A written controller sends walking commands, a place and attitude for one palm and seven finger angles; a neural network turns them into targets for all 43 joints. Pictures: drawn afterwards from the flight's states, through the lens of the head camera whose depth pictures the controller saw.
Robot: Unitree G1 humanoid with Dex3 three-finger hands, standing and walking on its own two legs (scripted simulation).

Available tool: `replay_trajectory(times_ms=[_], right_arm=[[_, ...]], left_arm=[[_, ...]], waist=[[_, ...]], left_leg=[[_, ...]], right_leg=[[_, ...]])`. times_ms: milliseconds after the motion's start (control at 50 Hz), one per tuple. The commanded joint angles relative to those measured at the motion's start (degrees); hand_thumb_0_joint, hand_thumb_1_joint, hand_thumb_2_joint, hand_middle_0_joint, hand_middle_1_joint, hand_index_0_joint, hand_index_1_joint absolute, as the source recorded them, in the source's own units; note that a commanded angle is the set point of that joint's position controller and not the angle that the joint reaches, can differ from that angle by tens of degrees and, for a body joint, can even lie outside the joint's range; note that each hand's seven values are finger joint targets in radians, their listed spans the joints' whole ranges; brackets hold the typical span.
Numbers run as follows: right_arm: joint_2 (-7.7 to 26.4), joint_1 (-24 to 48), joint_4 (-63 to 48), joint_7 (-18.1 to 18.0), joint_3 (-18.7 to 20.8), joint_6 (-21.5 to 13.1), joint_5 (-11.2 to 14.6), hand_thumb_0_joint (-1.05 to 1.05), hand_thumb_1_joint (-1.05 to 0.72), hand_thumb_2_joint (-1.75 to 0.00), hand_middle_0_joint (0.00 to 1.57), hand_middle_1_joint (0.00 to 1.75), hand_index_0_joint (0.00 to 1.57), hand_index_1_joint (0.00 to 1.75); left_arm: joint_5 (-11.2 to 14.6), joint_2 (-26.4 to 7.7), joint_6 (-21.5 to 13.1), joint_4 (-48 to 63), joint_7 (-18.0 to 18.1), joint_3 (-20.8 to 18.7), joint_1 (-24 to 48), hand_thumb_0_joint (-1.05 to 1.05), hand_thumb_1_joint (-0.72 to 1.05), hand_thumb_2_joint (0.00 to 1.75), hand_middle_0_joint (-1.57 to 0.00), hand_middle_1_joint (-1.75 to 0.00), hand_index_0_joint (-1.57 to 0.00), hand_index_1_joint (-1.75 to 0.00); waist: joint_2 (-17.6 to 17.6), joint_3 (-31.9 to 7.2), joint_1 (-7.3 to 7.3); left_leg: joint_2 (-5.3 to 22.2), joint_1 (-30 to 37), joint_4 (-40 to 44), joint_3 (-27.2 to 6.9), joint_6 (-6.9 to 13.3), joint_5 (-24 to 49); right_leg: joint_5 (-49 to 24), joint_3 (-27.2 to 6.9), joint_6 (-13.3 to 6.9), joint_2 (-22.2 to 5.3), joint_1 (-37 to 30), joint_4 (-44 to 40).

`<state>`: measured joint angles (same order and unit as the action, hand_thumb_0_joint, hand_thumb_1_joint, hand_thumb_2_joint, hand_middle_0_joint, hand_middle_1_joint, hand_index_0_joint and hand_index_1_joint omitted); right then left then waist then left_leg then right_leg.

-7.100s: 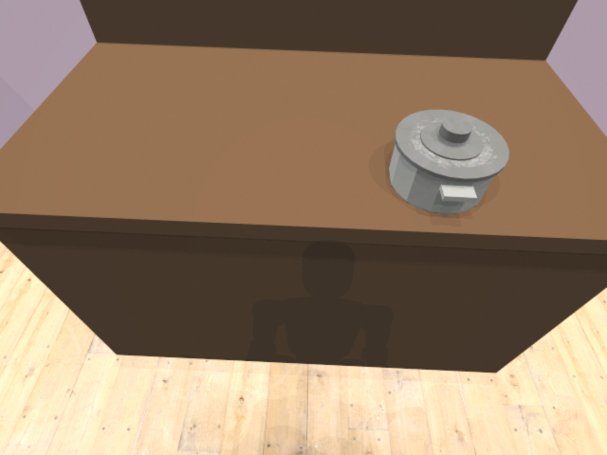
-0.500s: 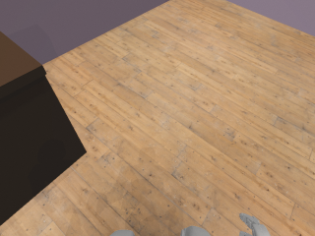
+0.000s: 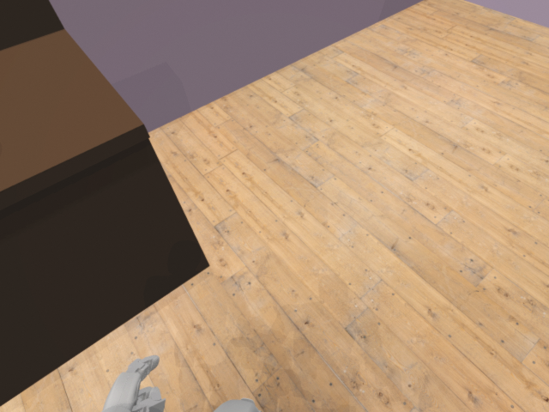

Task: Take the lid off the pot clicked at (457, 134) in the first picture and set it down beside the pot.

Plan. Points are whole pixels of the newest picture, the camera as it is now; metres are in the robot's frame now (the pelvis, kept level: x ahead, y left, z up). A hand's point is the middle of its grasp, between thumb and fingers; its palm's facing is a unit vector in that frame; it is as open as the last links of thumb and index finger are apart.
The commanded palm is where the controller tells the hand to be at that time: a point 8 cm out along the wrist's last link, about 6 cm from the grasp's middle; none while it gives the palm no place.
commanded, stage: turn to face it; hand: left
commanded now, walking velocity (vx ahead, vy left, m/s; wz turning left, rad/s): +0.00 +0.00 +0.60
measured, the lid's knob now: out of the picture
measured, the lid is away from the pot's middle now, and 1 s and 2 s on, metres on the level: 0.00 0.00 0.00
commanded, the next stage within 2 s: take the last steps up to it in 1.02 s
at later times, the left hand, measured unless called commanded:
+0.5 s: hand out of the picture -0.08 +0.24 -0.18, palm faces +0.37 -0.89 -0.27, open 7.4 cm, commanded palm none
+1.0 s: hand out of the picture +0.04 +0.26 -0.14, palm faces +0.48 -0.84 -0.26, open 7.4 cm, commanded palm none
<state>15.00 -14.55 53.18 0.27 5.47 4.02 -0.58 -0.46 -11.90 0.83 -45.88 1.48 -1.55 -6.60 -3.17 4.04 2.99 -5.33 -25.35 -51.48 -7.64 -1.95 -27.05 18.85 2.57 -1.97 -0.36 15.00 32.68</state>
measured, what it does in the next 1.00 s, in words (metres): steps on the spot, turning left: left foot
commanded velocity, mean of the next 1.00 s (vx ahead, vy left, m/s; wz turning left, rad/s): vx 0.00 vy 0.00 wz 0.44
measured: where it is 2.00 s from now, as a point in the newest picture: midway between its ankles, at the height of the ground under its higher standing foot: outside the picture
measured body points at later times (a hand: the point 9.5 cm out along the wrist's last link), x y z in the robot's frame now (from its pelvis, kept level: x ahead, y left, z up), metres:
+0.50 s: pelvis +0.00 +0.03 -0.01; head +0.05 +0.07 +0.43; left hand -0.10 +0.28 -0.16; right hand +0.24 -0.16 -0.12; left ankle -0.03 +0.11 -0.74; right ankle -0.02 -0.10 -0.71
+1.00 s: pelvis +0.02 +0.03 +0.01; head +0.06 +0.04 +0.45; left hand +0.02 +0.31 -0.12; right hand +0.16 -0.18 -0.15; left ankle -0.03 +0.11 -0.73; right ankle +0.07 -0.08 -0.71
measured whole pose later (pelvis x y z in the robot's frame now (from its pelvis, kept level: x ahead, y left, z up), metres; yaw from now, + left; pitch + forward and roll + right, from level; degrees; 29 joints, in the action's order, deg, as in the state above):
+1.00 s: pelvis +0.02 +0.03 +0.01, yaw +30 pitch +1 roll +0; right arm 11.6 -16.3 54.1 -0.6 2.4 2.3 -1.0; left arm -0.1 -12.2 2.5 -49.7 1.3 -2.2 -6.0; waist -1.1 4.0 2.5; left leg -5.2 -13.3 -27.3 -7.0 2.6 -14.4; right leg 22.0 1.1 4.7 -0.5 19.2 40.8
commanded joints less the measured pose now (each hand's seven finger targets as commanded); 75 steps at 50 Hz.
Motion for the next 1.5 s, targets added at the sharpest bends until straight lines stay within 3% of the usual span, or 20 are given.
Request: replay_trajectory(times_ms=[0, 160, 340, 400, 420, 440, 460, 540, 580, 840, 960, 980, 1000, 1020, 1040, 1060, 1100, 1160, 1280, 1480], right_arm=[[4.60, 1.48, -4.48, 0.75, 1.36, -1.00, -0.67, 0.00, -0.90, -0.90, 0.20, 0.30, 0.20, 0.30], [3.80, 8.34, -5.32, 1.17, 0.27, -0.18, -0.45, 0.00, -0.90, -0.90, 0.20, 0.30, 0.20, 0.30], [2.37, 14.61, -7.89, 1.31, -1.47, -1.47, 0.11, 0.00, -0.90, -0.90, 0.20, 0.30, 0.20, 0.30], [4.25, 8.47, -7.46, 0.93, -1.03, -2.35, -0.23, 0.00, -0.90, -0.90, 0.20, 0.30, 0.20, 0.30], [8.33, 3.25, -6.53, 0.77, 0.09, -3.00, -0.60, 0.00, -0.90, -0.90, 0.20, 0.30, 0.20, 0.30], [15.85, -0.82, -6.27, 0.39, 2.11, -3.23, -0.46, 0.00, -0.90, -0.90, 0.20, 0.30, 0.20, 0.30], [16.95, -3.65, -5.12, 0.11, 2.01, -2.58, 0.48, 0.00, -0.90, -0.90, 0.20, 0.30, 0.20, 0.30], [9.89, 6.38, -7.71, -1.10, -0.30, -3.11, -0.13, 0.00, -0.90, -0.90, 0.20, 0.30, 0.20, 0.30], [9.27, 7.17, -8.05, -0.90, -0.61, -3.50, 0.05, 0.00, -0.90, -0.90, 0.20, 0.30, 0.20, 0.30], [7.58, -2.03, -4.26, -1.55, -0.10, -3.33, -0.68, 0.00, -0.90, -0.90, 0.20, 0.30, 0.20, 0.30], [6.80, -0.90, -3.05, -1.78, -0.15, -3.04, -0.47, 0.00, -0.90, -0.90, 0.20, 0.30, 0.20, 0.30], [6.08, -1.05, -2.77, -1.63, -0.36, -3.09, -0.07, 0.00, -0.90, -0.90, 0.20, 0.30, 0.20, 0.30], [3.52, -1.84, -2.39, -1.36, -0.71, -3.40, 0.47, 0.00, -0.90, -0.90, 0.20, 0.30, 0.20, 0.30], [0.11, -2.35, -3.35, -1.18, -1.33, -3.60, 0.74, 0.00, -0.90, -0.90, 0.20, 0.30, 0.20, 0.30], [1.88, -1.82, -3.50, -1.69, -0.66, -2.61, -0.07, 0.00, -0.90, -0.90, 0.20, 0.30, 0.20, 0.30], [2.13, -1.21, -2.55, -1.59, -0.37, -1.83, -0.39, 0.00, -0.90, -0.90, 0.20, 0.30, 0.20, 0.30], [2.01, -1.93, -0.22, -1.09, -0.24, -1.17, -0.39, 0.00, -0.90, -0.90, 0.20, 0.30, 0.20, 0.30], [1.96, -2.03, 0.66, -0.16, -0.27, -1.13, -0.85, 0.00, -0.90, -0.90, 0.20, 0.30, 0.20, 0.30], [1.55, 4.62, -0.27, 1.16, -0.31, -1.86, -1.26, 0.00, -0.90, -0.90, 0.20, 0.30, 0.20, 0.30], [-0.93, 13.94, -3.34, 2.62, -2.31, -3.22, -0.63, 0.00, -0.90, -0.90, 0.20, 0.30, 0.20, 0.30]], left_arm=[[-0.20, -9.15, -1.32, 3.74, 0.76, -3.11, -0.55, 0.00, 0.90, 0.90, -0.20, -0.30, -0.20, -0.30], [-0.64, -10.02, -1.48, 0.34, 0.70, -3.40, -10.48, 0.00, 0.90, 0.90, -0.20, -0.30, -0.20, -0.30], [-1.22, -12.36, -0.52, -1.46, 0.58, -4.30, -12.91, 0.00, 0.90, 0.90, -0.20, -0.30, -0.20, -0.30], [-0.73, -13.13, -0.32, -1.95, 0.17, -4.68, -11.67, 0.00, 0.90, 0.90, -0.20, -0.30, -0.20, -0.30], [-0.27, -12.24, -0.29, -1.20, -0.18, -4.64, -11.24, 0.00, 0.90, 0.90, -0.20, -0.30, -0.20, -0.30], [0.14, -8.33, -0.32, 1.64, -0.83, -3.53, -10.20, 0.00, 0.90, 0.90, -0.20, -0.30, -0.20, -0.30], [-0.48, -9.69, 0.57, 2.88, -0.29, -3.18, -7.49, 0.00, 0.90, 0.90, -0.20, -0.30, -0.20, -0.30], [-0.55, -9.40, 1.05, -0.54, -0.34, -3.72, -6.31, 0.00, 0.90, 0.90, -0.20, -0.30, -0.20, -0.30], [-0.68, -9.37, 1.17, -1.51, -0.64, -3.65, -8.16, 0.00, 0.90, 0.90, -0.20, -0.30, -0.20, -0.30], [-0.10, -6.35, 0.73, 0.94, -0.07, -2.53, 1.48, 0.00, 0.90, 0.90, -0.20, -0.30, -0.20, -0.30], [0.43, -5.47, -0.12, -0.59, 0.36, -2.26, -3.09, 0.00, 0.90, 0.90, -0.20, -0.30, -0.20, -0.30], [0.34, -6.38, -0.66, -1.19, 0.52, -2.31, -4.81, 0.00, 0.90, 0.90, -0.20, -0.30, -0.20, -0.30], [0.01, -8.61, -1.36, -2.04, 0.87, -2.72, -6.54, 0.00, 0.90, 0.90, -0.20, -0.30, -0.20, -0.30], [-0.61, -12.20, -1.73, -2.67, 1.24, -3.43, -8.04, 0.00, 0.90, 0.90, -0.20, -0.30, -0.20, -0.30], [-0.39, -12.80, -1.48, -2.11, 1.07, -3.26, -9.84, 0.00, 0.90, 0.90, -0.20, -0.30, -0.20, -0.30], [-0.23, -11.47, -1.59, -2.12, 1.24, -3.53, -8.30, 0.00, 0.90, 0.90, -0.20, -0.30, -0.20, -0.30], [0.00, -8.21, -1.40, -1.61, 1.17, -2.86, -4.08, 0.00, 0.90, 0.90, -0.20, -0.30, -0.20, -0.30], [-0.11, -7.29, -2.43, -2.87, 0.45, -3.04, -7.15, 0.00, 0.90, 0.90, -0.20, -0.30, -0.20, -0.30], [-0.61, -6.48, -4.03, -7.60, 0.06, -3.47, -15.96, 0.00, 0.90, 0.90, -0.20, -0.30, -0.20, -0.30], [-1.44, -7.00, -4.93, -13.44, -0.19, -2.63, -22.15, 0.00, 0.90, 0.90, -0.20, -0.30, -0.20, -0.30]], waist=[[11.09, -1.76, -1.02], [13.44, -3.51, -4.65], [15.11, -5.30, -6.51], [12.34, -9.01, -2.92], [4.75, -12.57, 0.16], [-14.78, -14.46, 2.14], [-8.74, -15.11, 2.62], [-3.94, -5.45, -2.62], [-3.82, -5.36, -3.66], [-4.32, -6.33, -0.18], [-3.61, -8.14, -2.88], [-1.51, -8.60, -3.75], [4.16, -9.78, -4.17], [16.33, -9.28, -4.27], [13.30, -8.64, -4.91], [14.78, -7.65, -4.11], [9.86, -3.90, -1.97], [11.32, -2.73, -3.08], [10.80, 0.92, -5.83], [12.99, 3.18, -6.93]], left_leg=[[5.94, -9.62, -20.41, 3.74, -2.14, 3.58], [6.81, -10.39, -14.56, 7.89, -3.52, 4.74], [5.98, 0.65, 6.68, 13.12, -0.48, 1.95], [4.71, 13.32, 23.18, 14.42, 1.41, 11.75], [10.65, 26.83, 29.06, 7.10, 4.56, 22.90], [28.16, 36.60, 28.92, -16.40, 13.61, 51.86], [31.65, 35.34, 27.11, -15.98, 17.20, 59.36], [19.13, 20.28, 30.05, -5.22, 11.84, 48.02], [16.73, 18.15, 31.51, -2.98, 10.79, 45.10], [17.55, 22.15, 30.04, -11.99, 13.63, 46.06], [15.19, 15.98, 25.86, -13.25, 11.12, 46.06], [13.67, 12.72, 23.61, -12.68, 9.12, 41.27], [10.56, 4.97, 18.61, -9.26, 5.67, 28.92], [2.31, -5.61, 9.15, 1.47, 1.17, 1.74], [2.26, -4.18, -1.15, 1.59, 0.29, -9.13], [3.48, -4.22, -8.39, 0.82, 0.20, -7.97], [5.32, -5.04, -15.57, 2.17, -0.55, -0.74], [6.55, -7.97, -18.29, 3.78, -1.50, 6.46], [9.12, -15.00, -15.91, 4.77, -1.60, 12.02], [9.40, -7.55, 4.80, 10.24, 0.29, 13.45]], right_leg=[[-27.73, -8.52, -4.48, -17.45, -6.67, -12.98], [-38.11, -1.91, -4.59, -17.62, -14.85, -11.02], [-40.21, 1.88, -5.46, -21.14, -13.72, -7.71], [-38.23, 6.82, -1.54, -20.13, -10.21, 2.48], [-28.67, 8.60, 1.86, -17.77, 0.15, 15.44], [16.82, 8.17, 7.07, -7.88, 19.54, 29.79], [19.94, 0.90, 6.64, -7.83, 22.28, 35.10], [5.65, -2.48, 7.78, -7.32, 18.70, 38.12], [2.28, -2.13, 8.18, -6.84, 16.41, 36.08], [6.21, -2.63, 7.73, -2.75, 13.53, 19.09], [-1.91, -1.59, 5.59, 0.20, -1.71, -0.47], [-8.52, -2.23, 5.46, -0.76, -7.94, -9.10], [-17.19, -8.22, 3.93, -7.51, -17.42, -13.17], [-31.67, -20.12, -2.29, -21.51, -22.78, -12.75], [-36.84, -20.84, -7.72, -26.86, -15.40, -12.91], [-37.29, -19.52, -8.42, -23.61, -11.87, -13.45], [-33.64, -11.97, -7.06, -18.06, -8.44, -13.14], [-19.60, -9.66, -4.80, -16.28, -9.70, -16.74], [-3.83, -11.51, -4.36, -18.40, -13.32, -21.71], [-7.43, -5.32, -4.99, -19.12, -10.34, -23.65]])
